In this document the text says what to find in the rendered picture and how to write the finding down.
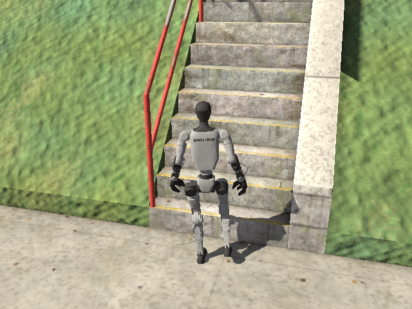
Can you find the stairs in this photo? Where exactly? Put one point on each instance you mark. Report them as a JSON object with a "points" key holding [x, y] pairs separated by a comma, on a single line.
{"points": [[248, 63]]}

